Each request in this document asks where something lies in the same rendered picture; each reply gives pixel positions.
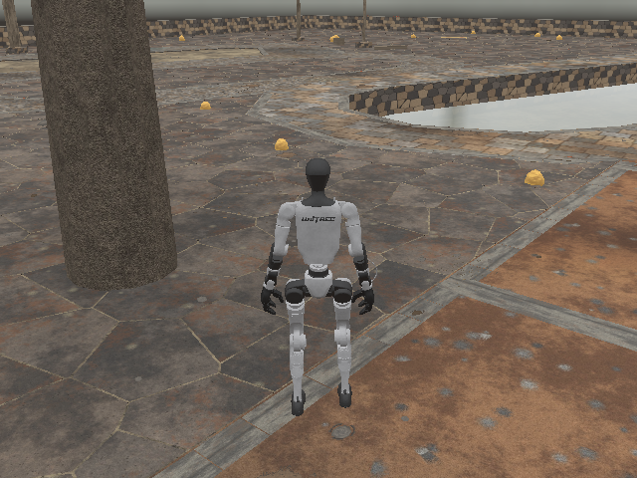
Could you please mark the left robot hand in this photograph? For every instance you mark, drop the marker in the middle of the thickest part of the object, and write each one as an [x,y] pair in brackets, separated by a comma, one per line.
[266,300]

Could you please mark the robot left upper arm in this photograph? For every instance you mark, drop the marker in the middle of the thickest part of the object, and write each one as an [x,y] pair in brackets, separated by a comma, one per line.
[286,212]

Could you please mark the robot right upper arm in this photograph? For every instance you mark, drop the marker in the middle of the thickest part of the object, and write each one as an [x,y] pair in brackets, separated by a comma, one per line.
[349,211]

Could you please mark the right robot forearm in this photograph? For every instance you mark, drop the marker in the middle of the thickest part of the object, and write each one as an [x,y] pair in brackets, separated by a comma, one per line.
[362,270]

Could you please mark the left robot forearm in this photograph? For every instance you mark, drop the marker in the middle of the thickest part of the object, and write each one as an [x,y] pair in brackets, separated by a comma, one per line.
[273,270]

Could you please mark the right robot hand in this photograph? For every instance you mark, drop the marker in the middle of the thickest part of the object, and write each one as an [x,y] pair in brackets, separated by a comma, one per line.
[368,300]

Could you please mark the robot right shin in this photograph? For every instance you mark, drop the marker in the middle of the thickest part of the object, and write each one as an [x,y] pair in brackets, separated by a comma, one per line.
[344,363]

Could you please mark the robot head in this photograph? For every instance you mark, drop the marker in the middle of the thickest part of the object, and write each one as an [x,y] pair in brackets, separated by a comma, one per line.
[317,172]

